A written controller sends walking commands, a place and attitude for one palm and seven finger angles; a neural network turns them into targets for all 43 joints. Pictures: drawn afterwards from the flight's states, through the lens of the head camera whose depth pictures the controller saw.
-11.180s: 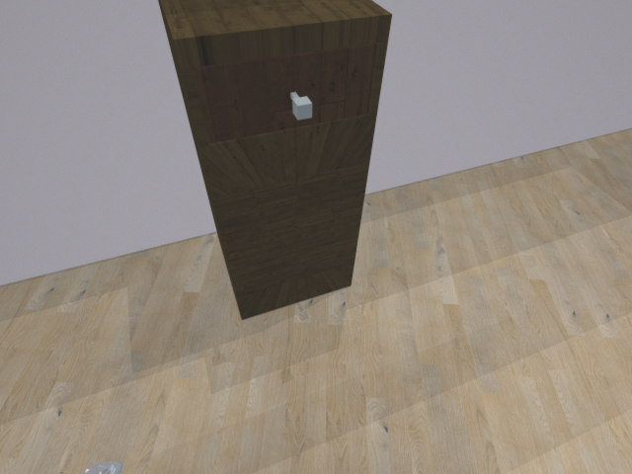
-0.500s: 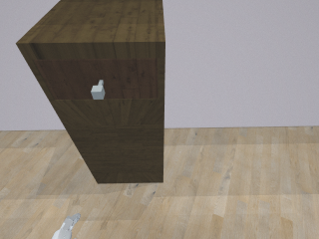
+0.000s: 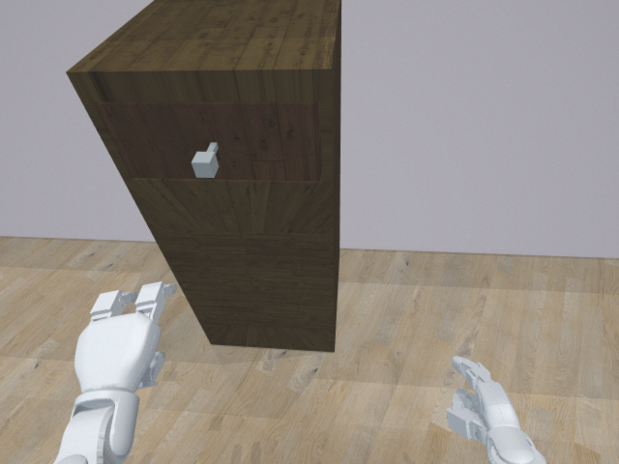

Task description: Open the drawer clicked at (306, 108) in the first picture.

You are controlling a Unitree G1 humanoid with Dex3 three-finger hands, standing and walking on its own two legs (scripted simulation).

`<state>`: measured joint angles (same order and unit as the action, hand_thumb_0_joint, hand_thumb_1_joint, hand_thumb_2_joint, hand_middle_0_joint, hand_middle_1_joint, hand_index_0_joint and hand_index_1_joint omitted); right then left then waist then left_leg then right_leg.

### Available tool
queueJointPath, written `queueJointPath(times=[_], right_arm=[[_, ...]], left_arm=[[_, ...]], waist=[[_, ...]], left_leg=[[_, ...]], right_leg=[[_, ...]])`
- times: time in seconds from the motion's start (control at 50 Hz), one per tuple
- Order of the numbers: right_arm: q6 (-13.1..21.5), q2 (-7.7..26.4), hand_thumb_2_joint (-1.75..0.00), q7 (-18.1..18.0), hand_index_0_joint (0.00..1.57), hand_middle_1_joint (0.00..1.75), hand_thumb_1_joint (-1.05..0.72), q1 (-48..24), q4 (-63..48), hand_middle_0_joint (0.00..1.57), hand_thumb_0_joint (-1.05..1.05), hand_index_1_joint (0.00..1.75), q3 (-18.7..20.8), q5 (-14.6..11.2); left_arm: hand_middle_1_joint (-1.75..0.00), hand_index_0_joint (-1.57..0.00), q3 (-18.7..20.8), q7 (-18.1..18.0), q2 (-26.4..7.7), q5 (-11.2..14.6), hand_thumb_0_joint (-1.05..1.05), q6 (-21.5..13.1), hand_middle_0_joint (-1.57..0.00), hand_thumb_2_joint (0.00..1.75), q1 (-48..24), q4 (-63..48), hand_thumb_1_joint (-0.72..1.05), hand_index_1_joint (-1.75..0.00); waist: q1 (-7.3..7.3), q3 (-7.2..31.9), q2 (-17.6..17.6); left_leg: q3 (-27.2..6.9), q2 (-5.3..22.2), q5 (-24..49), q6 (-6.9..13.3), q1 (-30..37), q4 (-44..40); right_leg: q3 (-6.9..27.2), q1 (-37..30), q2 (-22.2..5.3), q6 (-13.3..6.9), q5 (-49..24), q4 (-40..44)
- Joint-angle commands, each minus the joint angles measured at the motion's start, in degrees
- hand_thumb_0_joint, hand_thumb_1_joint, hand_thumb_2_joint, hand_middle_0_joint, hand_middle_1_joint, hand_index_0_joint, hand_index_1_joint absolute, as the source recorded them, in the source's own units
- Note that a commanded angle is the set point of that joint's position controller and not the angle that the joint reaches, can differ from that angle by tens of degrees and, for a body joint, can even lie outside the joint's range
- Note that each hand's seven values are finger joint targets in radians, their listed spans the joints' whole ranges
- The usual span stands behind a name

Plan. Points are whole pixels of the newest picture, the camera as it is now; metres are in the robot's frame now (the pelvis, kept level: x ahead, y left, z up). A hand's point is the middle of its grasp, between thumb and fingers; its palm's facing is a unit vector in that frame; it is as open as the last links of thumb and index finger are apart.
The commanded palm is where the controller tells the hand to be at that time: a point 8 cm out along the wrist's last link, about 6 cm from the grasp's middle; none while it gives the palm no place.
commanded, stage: raise the hand with hooked fingers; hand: left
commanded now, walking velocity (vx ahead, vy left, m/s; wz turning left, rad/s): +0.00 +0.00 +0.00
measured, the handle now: (208, 158) +0.57 +0.27 +0.09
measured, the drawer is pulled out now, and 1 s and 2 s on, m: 0.00 0.00 0.00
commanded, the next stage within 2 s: move the hooked fingers above the handle in 1.26 s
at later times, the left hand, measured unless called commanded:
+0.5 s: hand (139, 272) +0.29 +0.25 +0.12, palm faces +0.12 -0.10 -0.99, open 12.8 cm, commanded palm +0.26 +0.26 +0.19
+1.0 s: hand (98, 198) +0.33 +0.29 +0.20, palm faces +0.13 -0.06 -0.99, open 13.9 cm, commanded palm +0.28 +0.28 +0.26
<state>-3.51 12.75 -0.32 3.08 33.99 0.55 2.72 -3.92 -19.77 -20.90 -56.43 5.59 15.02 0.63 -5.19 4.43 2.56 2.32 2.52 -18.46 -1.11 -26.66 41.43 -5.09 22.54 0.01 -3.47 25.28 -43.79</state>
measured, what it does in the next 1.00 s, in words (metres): stands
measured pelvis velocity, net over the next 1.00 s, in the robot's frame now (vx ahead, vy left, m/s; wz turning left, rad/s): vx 0.00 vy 0.04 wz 0.00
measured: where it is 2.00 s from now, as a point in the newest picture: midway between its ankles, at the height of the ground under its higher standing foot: outside the picture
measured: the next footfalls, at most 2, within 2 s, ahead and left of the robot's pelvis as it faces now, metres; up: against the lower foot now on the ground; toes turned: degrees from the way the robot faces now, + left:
none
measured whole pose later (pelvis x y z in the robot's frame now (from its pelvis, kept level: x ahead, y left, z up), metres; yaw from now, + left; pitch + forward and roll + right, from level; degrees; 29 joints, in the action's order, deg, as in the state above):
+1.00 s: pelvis +0.00 +0.04 +0.03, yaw +0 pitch -1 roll +0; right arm -7.9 14.9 0.6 5.1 36.3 -2.1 -1.8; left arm -1.5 7.9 -32.4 -48.1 9.3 -14.6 -2.6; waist -4.7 0.0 5.8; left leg 3.7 -0.8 -10.5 1.7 -12.3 23.8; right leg -3.8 8.1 -2.2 0.2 16.0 -25.2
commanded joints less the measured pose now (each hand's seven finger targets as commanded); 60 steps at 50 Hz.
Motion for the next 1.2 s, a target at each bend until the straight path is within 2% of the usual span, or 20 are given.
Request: queueJointPath(times=[0.0, 0.04, 0.1, 0.18, 0.22, 0.26, 0.32, 0.42, 0.5, 0.54, 0.72, 0.74, 0.82, 0.84, 0.9, 0.94, 1.02, 1.1, 1.14, 1.18], right_arm=[[2.3, 5.6, -0.90, -1.0, 0.20, 0.30, -0.90, -6.2, -8.5, 0.20, 0.00, 0.30, 0.9, -0.4], [2.1, 5.5, -0.90, -0.9, 0.20, 0.30, -0.90, -6.3, -8.5, 0.20, 0.00, 0.30, 0.6, -0.4], [2.0, 5.5, -0.90, -0.9, 0.20, 0.30, -0.90, -6.1, -8.3, 0.20, 0.00, 0.30, 0.9, -0.5], [2.7, 5.6, -0.90, -0.8, 0.20, 0.30, -0.90, -5.5, -7.7, 0.20, 0.00, 0.30, 1.6, -0.9], [3.0, 5.8, -0.90, -0.9, 0.20, 0.30, -0.90, -5.6, -7.4, 0.20, 0.00, 0.30, 1.9, -1.2], [2.9, 6.2, -0.90, -0.9, 0.20, 0.30, -0.90, -5.6, -6.9, 0.20, 0.00, 0.30, 2.2, -1.6], [2.7, 6.5, -0.90, -1.0, 0.20, 0.30, -0.90, -5.8, -6.7, 0.20, 0.00, 0.30, 2.0, -2.1], [1.6, 6.7, -0.90, -1.1, 0.20, 0.30, -0.90, -6.7, -6.7, 0.20, 0.00, 0.30, 1.5, -2.8], [0.3, 7.0, -0.90, -0.8, 0.20, 0.30, -0.90, -7.4, -6.8, 0.20, 0.00, 0.30, 1.0, -3.5], [-0.1, 6.9, -0.90, -0.7, 0.20, 0.30, -0.90, -7.5, -6.7, 0.20, 0.00, 0.30, 0.7, -3.7], [-1.5, 7.2, -0.90, -0.4, 0.20, 0.30, -0.90, -8.0, -7.1, 0.20, 0.00, 0.30, -0.5, -4.1], [-1.6, 7.4, -0.90, -0.4, 0.20, 0.30, -0.90, -8.0, -6.8, 0.20, 0.00, 0.30, -0.5, -4.2], [-1.1, 7.5, -0.90, -0.1, 0.20, 0.30, -0.90, -7.8, -6.8, 0.20, 0.00, 0.30, -0.8, -4.3], [-1.1, 7.7, -0.90, -0.1, 0.20, 0.30, -0.90, -7.4, -6.4, 0.20, 0.00, 0.30, -0.6, -4.3], [-1.3, 8.0, -0.90, 0.6, 0.20, 0.30, -0.90, -6.9, -6.7, 0.20, 0.00, 0.30, -0.4, -4.7], [-1.7, 8.4, -0.90, 1.0, 0.20, 0.30, -0.90, -6.6, -7.0, 0.20, 0.00, 0.30, -0.5, -4.7], [-0.9, 8.3, -0.90, 1.3, 0.20, 0.30, -0.90, -6.4, -7.8, 0.20, 0.00, 0.30, -0.2, -4.3], [0.2, 8.3, -0.90, 1.0, 0.20, 0.30, -0.90, -6.0, -7.2, 0.20, 0.00, 0.30, 0.2, -4.1], [0.3, 8.1, -0.90, 0.8, 0.20, 0.30, -0.90, -5.6, -6.1, 0.20, 0.00, 0.30, 0.2, -4.2], [0.3, 8.2, -0.90, 0.8, 0.20, 0.30, -0.90, -5.5, -5.6, 0.20, 0.00, 0.30, 0.3, -4.4]], left_arm=[[-0.80, -0.25, 5.1, 4.4, -10.6, 0.6, 0.00, -0.4, -0.25, 0.57, -4.2, -11.8, 0.13, -0.80], [-0.82, -0.26, 7.9, 5.5, -12.9, 0.5, 0.00, -1.5, -0.26, 0.55, -3.3, -13.5, 0.08, -0.82], [-0.87, -0.26, 10.7, 5.6, -14.6, 0.8, 0.00, -2.8, -0.26, 0.52, -5.4, -15.6, 0.01, -0.87], [-0.93, -0.27, 11.1, 4.4, -14.3, 1.9, 0.00, -4.1, -0.27, 0.48, -9.3, -18.5, -0.08, -0.93], [-0.96, -0.27, 10.5, 4.4, -14.1, 2.4, 0.00, -3.8, -0.27, 0.46, -11.7, -18.2, -0.13, -0.96], [-0.99, -0.28, 9.5, 5.1, -13.7, 2.8, 0.00, -3.1, -0.28, 0.44, -13.6, -18.4, -0.17, -0.99], [-1.03, -0.28, 7.7, 7.0, -13.7, 3.3, 0.00, -1.7, -0.28, 0.41, -17.4, -18.9, -0.24, -1.03], [-1.11, -0.29, 8.3, 10.4, -16.6, 3.5, 0.00, 0.2, -0.29, 0.36, -22.6, -19.4, -0.36, -1.11], [-1.17, -0.30, 10.1, 13.0, -19.1, 4.4, 0.00, 1.9, -0.30, 0.32, -26.9, -17.8, -0.45, -1.17], [-1.20, -0.30, 9.2, 14.5, -18.8, 5.0, 0.00, 2.8, -0.30, 0.30, -29.4, -17.1, -0.50, -1.20], [-1.20, -0.30, 8.5, 21.6, -21.7, 5.9, 0.00, 4.3, -0.30, 0.30, -41.9, -16.5, -0.50, -1.20], [-1.20, -0.30, 8.6, 22.1, -22.3, 5.9, 0.00, 4.3, -0.30, 0.30, -43.1, -15.5, -0.50, -1.20], [-1.20, -0.30, 9.3, 23.8, -24.3, 6.4, 0.00, 3.6, -0.30, 0.30, -49.3, -16.3, -0.50, -1.20], [-1.20, -0.30, 10.4, 24.0, -25.6, 6.5, 0.00, 3.3, -0.30, 0.30, -50.0, -15.3, -0.50, -1.20], [-1.20, -0.30, 9.8, 25.7, -22.9, 7.4, 0.00, 3.8, -0.30, 0.30, -43.2, -10.9, -0.50, -1.20], [-1.20, -0.30, 9.0, 26.9, -22.5, 8.1, 0.00, 3.6, -0.30, 0.30, -42.2, -11.1, -0.50, -1.20], [-1.20, -0.30, 10.4, 26.8, -24.1, 7.8, 0.00, 1.2, -0.30, 0.30, -43.7, -16.7, -0.50, -1.20], [-1.20, -0.30, 14.3, 24.0, -27.4, 8.4, 0.00, -1.6, -0.30, 0.30, -45.2, -19.4, -0.50, -1.20], [-1.20, -0.30, 13.6, 22.7, -26.0, 8.6, 0.00, -1.6, -0.30, 0.30, -44.9, -16.2, -0.50, -1.20], [-1.20, -0.30, 13.6, 21.7, -26.1, 8.4, 0.00, -1.1, -0.30, 0.30, -45.8, -15.6, -0.50, -1.20]], waist=[[0.27, 5.8, -6.3], [-0.83, 6.3, -5.5], [-1.27, 6.5, -4.7], [-0.91, 9.4, -2.6], [-0.30, 8.4, -4.7], [0.03, 8.7, -2.8], [0.38, 9.0, -3.1], [-0.07, 9.5, -0.7], [-0.23, 8.6, -0.9], [0.05, 7.7, -0.6], [0.43, 9.5, 0.2], [0.82, 7.9, 0.4], [0.51, 10.6, 3.0], [0.53, 10.0, 2.0], [-0.13, 8.5, -0.3], [0.03, 7.6, -1.7], [-0.20, 10.4, -0.6], [-0.65, 11.5, 1.9], [-0.34, 8.9, 1.2], [-0.52, 9.4, 1.4]], left_leg=[[0.1, -5.1, 12.0, 3.4, 7.8, -6.8], [0.3, -5.1, 13.4, 3.3, 8.1, -8.2], [0.3, -5.1, 14.8, 3.2, 9.4, -9.7], [0.4, -5.2, 17.4, 3.4, 12.6, -10.1], [0.4, -5.2, 17.5, 3.4, 13.0, -10.5], [0.5, -5.2, 18.4, 3.4, 14.4, -11.0], [0.3, -5.1, 19.1, 3.6, 16.3, -12.2], [-0.1, -4.8, 22.1, 3.3, 18.9, -14.1], [-0.5, -4.4, 23.2, 2.9, 19.6, -15.8], [-0.6, -4.3, 23.6, 2.8, 20.0, -16.6], [-1.8, -3.9, 23.0, 2.5, 22.5, -18.4], [-1.9, -3.7, 22.7, 2.4, 22.2, -18.8], [-2.8, -3.8, 23.0, 2.2, 23.5, -19.1], [-3.0, -3.6, 23.3, 2.1, 23.5, -19.2], [-2.8, -3.3, 23.7, 2.0, 22.3, -19.5], [-2.5, -3.3, 22.4, 2.1, 21.3, -20.1], [-2.5, -3.5, 22.6, 2.5, 22.3, -19.6], [-2.6, -3.7, 21.7, 2.5, 23.0, -19.4], [-2.7, -3.6, 21.3, 2.3, 21.9, -19.8], [-2.5, -3.7, 20.7, 2.2, 22.1, -20.0]], right_leg=[[10.6, -5.8, -0.7, 2.8, -22.6, 14.7], [10.3, -8.7, -1.2, 3.0, -26.5, 14.4], [9.7, -10.4, -0.9, 2.8, -27.4, 15.2], [8.3, -11.4, -1.2, 2.9, -30.9, 15.1], [8.2, -11.0, -1.4, 3.2, -31.5, 15.7], [7.3, -11.0, -1.2, 3.1, -31.5, 15.9], [6.0, -11.0, -0.9, 3.0, -29.2, 16.5], [4.6, -12.7, -0.4, 2.6, -29.3, 17.1], [4.2, -14.1, 0.2, 2.4, -28.2, 18.3], [3.6, -14.0, 0.2, 2.4, -27.8, 18.7], [3.1, -15.1, 0.5, 1.9, -23.9, 20.5], [2.9, -14.3, 0.6, 1.9, -23.3, 20.8], [2.9, -14.9, 0.6, 1.5, -21.9, 20.9], [2.8, -14.8, 0.7, 1.5, -22.0, 21.0], [2.5, -14.8, 0.9, 1.5, -22.3, 21.2], [2.3, -14.7, 0.5, 1.8, -21.9, 21.3], [2.6, -15.2, 0.6, 1.8, -21.4, 21.1], [3.0, -15.1, 0.8, 1.7, -20.3, 21.6], [2.5, -13.9, 0.7, 1.8, -19.8, 21.7], [2.6, -14.0, 0.6, 1.8, -19.4, 21.8]])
